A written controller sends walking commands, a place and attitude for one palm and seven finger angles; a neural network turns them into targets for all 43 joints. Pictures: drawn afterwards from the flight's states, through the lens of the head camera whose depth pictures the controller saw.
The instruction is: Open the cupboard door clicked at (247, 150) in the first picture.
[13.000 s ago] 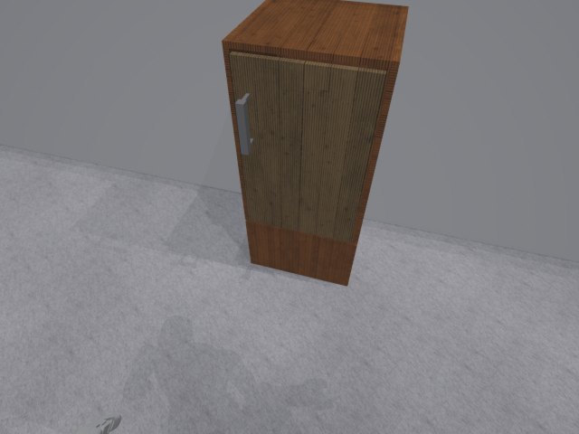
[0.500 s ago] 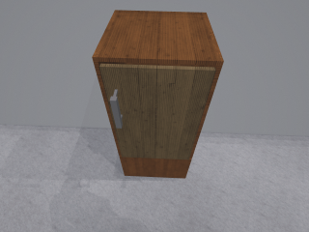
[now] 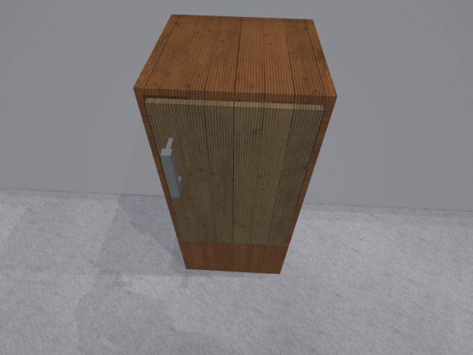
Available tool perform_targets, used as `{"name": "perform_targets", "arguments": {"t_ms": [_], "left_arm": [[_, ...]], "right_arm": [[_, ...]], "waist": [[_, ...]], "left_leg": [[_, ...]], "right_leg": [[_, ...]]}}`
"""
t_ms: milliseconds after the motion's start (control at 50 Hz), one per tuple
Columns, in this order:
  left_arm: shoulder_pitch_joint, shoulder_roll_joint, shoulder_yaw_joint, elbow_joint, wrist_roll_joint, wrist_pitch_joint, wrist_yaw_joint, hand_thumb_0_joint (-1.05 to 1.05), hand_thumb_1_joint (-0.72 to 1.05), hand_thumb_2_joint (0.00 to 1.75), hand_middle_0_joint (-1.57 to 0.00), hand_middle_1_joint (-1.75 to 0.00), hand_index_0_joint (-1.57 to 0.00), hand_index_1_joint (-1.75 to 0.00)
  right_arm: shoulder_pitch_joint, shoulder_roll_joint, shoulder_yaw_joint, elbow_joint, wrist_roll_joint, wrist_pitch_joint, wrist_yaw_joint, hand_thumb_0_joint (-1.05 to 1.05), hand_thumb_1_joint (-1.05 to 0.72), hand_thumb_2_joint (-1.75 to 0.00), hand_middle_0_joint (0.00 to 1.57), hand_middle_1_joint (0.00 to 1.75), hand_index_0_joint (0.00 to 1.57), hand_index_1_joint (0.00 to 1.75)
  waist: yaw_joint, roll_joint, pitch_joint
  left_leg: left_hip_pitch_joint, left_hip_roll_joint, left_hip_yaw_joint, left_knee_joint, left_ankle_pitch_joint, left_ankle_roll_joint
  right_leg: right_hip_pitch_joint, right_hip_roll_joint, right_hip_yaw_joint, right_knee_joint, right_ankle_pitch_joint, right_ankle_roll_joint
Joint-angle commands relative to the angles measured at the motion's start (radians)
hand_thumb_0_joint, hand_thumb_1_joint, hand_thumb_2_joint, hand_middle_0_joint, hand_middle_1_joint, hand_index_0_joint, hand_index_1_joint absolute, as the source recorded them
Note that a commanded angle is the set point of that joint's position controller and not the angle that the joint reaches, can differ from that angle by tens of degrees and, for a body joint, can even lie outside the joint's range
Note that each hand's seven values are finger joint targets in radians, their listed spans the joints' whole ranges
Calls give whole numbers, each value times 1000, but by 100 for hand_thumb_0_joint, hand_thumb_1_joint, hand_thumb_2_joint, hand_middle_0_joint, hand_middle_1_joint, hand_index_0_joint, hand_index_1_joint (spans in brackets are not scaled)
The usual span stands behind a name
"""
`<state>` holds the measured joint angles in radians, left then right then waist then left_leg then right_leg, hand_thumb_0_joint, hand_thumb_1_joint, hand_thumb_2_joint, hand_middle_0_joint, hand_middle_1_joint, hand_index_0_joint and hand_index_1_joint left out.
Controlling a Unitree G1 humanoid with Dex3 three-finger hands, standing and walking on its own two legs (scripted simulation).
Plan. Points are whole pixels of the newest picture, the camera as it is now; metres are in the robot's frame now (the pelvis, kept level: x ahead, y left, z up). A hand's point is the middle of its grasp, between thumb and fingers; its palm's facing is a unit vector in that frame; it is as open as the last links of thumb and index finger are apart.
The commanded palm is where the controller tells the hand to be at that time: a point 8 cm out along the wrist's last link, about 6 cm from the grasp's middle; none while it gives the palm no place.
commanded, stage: look again from close up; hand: left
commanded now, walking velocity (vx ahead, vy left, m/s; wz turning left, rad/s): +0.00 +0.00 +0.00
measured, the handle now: (173, 168) +0.53 +0.19 -0.05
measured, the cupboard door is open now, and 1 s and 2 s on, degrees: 0 0 0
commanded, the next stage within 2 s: raise the hand with hooked fingers in 0.44 s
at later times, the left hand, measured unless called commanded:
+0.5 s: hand out of the picture +0.00 +0.15 -0.18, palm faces +0.03 -0.98 -0.19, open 7.3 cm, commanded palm none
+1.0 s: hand out of the picture +0.14 +0.15 -0.08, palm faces +0.00 -1.00 +0.03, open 8.7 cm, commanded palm +0.13 +0.23 -0.06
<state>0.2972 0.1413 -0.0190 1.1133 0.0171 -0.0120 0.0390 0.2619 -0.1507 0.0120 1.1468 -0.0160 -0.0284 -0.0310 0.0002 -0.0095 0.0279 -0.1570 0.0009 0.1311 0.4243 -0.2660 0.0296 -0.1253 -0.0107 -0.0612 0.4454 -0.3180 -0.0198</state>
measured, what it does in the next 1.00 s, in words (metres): lowers itself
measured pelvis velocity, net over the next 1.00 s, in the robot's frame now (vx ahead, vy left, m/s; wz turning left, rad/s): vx -0.06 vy -0.03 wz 0.03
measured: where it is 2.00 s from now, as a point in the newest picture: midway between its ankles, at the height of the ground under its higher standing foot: outside the picture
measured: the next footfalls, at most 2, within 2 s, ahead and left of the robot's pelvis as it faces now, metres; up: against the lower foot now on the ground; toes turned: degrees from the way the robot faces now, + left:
none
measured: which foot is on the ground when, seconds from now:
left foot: down 0.00-1.00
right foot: down 0.00-1.00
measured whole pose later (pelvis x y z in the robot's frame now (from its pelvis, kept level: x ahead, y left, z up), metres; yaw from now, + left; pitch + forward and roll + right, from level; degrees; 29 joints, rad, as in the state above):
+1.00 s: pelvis -0.06 -0.03 -0.08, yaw +1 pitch +13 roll +1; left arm 0.36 0.17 0.15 0.26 -0.23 -0.48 -0.34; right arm 0.14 -0.28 -0.07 0.50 0.01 -0.21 -0.01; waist 0.00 -0.05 -0.14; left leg -0.83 0.03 0.05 1.08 -0.47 0.00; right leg -0.79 -0.01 -0.10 1.11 -0.55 -0.07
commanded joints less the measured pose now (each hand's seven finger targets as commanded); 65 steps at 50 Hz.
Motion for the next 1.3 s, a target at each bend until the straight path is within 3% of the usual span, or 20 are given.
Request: {"name": "perform_targets", "arguments": {"t_ms": [0, 500, 520, 540, 560, 580, 600, 620, 640, 680, 700, 740, 780, 820, 880, 980, 1040, 1140, 1220, 1280], "left_arm": [[80, 102, 21, -21, -2, -16, 4, 0, 90, 90, -20, -30, -20, -30], [97, 104, 26, -18, -4, -20, 6, 0, 90, 90, -20, -30, -20, -30], [166, 117, 27, 8, 8, -39, 46, 0, 90, 90, -20, -30, -20, -30], [-584, 315, 81, -1485, -198, -244, 15, 0, 88, 89, -20, -32, -20, -32], [-213, 245, 84, -1229, -128, -193, 43, 0, 85, 88, -20, -33, -20, -33], [-192, 194, 58, -1187, -145, -151, 94, 0, 83, 87, -21, -34, -21, -34], [86, -28, -37, -923, -147, -53, 84, 0, 81, 86, -21, -36, -21, -36], [-50, -29, -60, -1127, -190, -82, 53, 0, 78, 85, -21, -37, -21, -37], [-53, 44, -7, -1133, -188, -122, 32, 0, 76, 84, -21, -39, -21, -39], [-35, 34, 3, -1018, -174, -211, -15, 0, 71, 82, -21, -42, -21, -42], [-32, 14, 32, -918, -171, -263, -44, 0, 69, 81, -22, -43, -22, -43], [187, -4, 95, -790, -209, -385, -145, 0, 64, 79, -22, -47, -22, -47], [300, 73, 202, -754, -257, -491, -282, 0, 60, 77, -22, -50, -22, -50], [234, 139, 258, -806, -288, -583, -418, 0, 55, 75, -22, -53, -22, -53], [144, 260, 356, -961, -283, -563, -424, 0, 48, 72, -23, -57, -23, -57], [-220, 232, 301, -1312, -312, -624, -315, 0, 36, 67, -24, -64, -24, -64], [-270, 200, 202, -1375, -291, -687, -327, 0, 29, 64, -24, -69, -24, -69], [-195, 236, 178, -1163, -302, -540, -435, 0, 18, 59, -25, -76, -25, -76], [-115, 302, 306, -1088, -342, -313, -447, 0, 8, 55, -26, -82, -26, -82], [-92, 319, 408, -1146, -377, -274, -368, 0, 1, 52, -26, -87, -26, -87]], "right_arm": [[57, -91, -11, -23, 6, -9, -6, 0, -90, -90, 20, 30, 20, 30], [59, -85, -11, -12, 6, -7, -13, 0, -90, -90, 20, 30, 20, 30], [-47, -111, -19, -96, 15, -6, 0, 0, -90, -90, 20, 30, 20, 30], [15, -296, -40, -431, 59, -154, -40, 0, -90, -90, 20, 30, 20, 30], [-63, -206, -16, -380, 42, -233, -65, 0, -90, -90, 20, 30, 20, 30], [-63, -207, -41, -337, 56, -256, -66, 0, -90, -90, 20, 30, 20, 30], [-18, -163, -46, -323, 65, -252, -57, 0, -90, -90, 20, 30, 20, 30], [-36, -207, -50, -403, 73, -259, -56, 0, -90, -90, 20, 30, 20, 30], [-45, -238, -64, -421, 67, -271, -61, 0, -90, -90, 20, 30, 20, 30], [-29, -250, -66, -486, 43, -287, -59, 0, -90, -90, 20, 30, 20, 30], [-25, -241, -76, -488, 26, -282, -53, 0, -90, -90, 20, 30, 20, 30], [-78, -235, -90, -536, 18, -286, -27, 0, -90, -90, 20, 30, 20, 30], [-107, -238, -104, -593, 25, -280, 9, 0, -90, -90, 20, 30, 20, 30], [-129, -246, -106, -656, 27, -271, 31, 0, -90, -90, 20, 30, 20, 30], [-158, -229, -108, -740, 29, -226, 35, 0, -90, -90, 20, 30, 20, 30], [-113, -204, -88, -780, 22, -205, 5, 0, -90, -90, 20, 30, 20, 30], [-88, -205, -71, -746, 21, -232, -19, 0, -90, -90, 20, 30, 20, 30], [-72, -242, -51, -718, 45, -260, -49, 0, -90, -90, 20, 30, 20, 30], [-109, -243, -45, -767, 65, -234, -54, 0, -90, -90, 20, 30, 20, 30], [-123, -217, -44, -780, 57, -221, -54, 0, -90, -90, 20, 30, 20, 30]], "waist": [[4, -17, 33], [7, -6, 25], [36, -30, 91], [-104, 142, -378], [0, 359, -402], [-35, 297, -290], [-47, 158, -174], [-42, 81, -107], [-66, -22, -131], [-95, -189, -79], [-84, -300, -87], [7, -398, -99], [85, -283, -196], [83, -67, -298], [106, 40, -380], [-17, 53, -365], [-68, 120, -365], [-74, 34, -341], [17, 4, -386], [59, -33, -437]], "left_leg": [[12, 123, -128, -64, 234, 16], [26, 121, -121, -48, 273, 7], [-99, 110, -66, 210, 232, -27], [163, 13, -99, 33, 402, 18], [282, 42, -92, 15, 622, 24], [182, 57, -113, 38, 577, -3], [93, 77, -127, 47, 525, 13], [17, 58, -150, 76, 452, 14], [-8, 40, -138, 121, 355, 18], [-144, 3, -149, 225, 237, 24], [-241, -2, -158, 275, 180, 10], [-439, -10, -154, 349, 81, -13], [-530, -31, -131, 418, 97, -37], [-572, -44, -105, 490, 122, -51], [-632, -47, -80, 551, 67, -32], [-647, 2, -123, 650, -47, 2], [-626, 20, -148, 677, -78, 11], [-699, 21, -171, 660, -169, 12], [-696, 0, -162, 577, -171, 7], [-650, 3, -167, 546, -96, 3]], "right_leg": [[-56, -108, 99, -77, 270, -22], [-25, -115, 97, -83, 382, -21], [-85, -181, 181, -92, 836, 51], [-8, -86, 91, 29, 696, -8], [-30, -17, 76, 85, 464, -32], [-137, -6, 18, 74, 217, -20], [-179, -9, -8, 68, 204, -8], [-178, -12, -20, 70, 293, 0], [-232, -6, -20, 72, 303, 8], [-367, -4, -26, 139, 270, 23], [-440, -4, -27, 184, 233, 31], [-474, -10, 3, 272, 204, 38], [-395, -30, 71, 362, 313, 22], [-368, -48, 103, 452, 392, 3], [-382, -45, 161, 472, 242, 2], [-592, -1, 169, 471, -48, 5], [-696, 18, 143, 482, -137, -10], [-699, 24, 135, 439, -263, 3], [-573, 7, 129, 386, -312, 9], [-509, 16, 96, 406, -229, 6]]}}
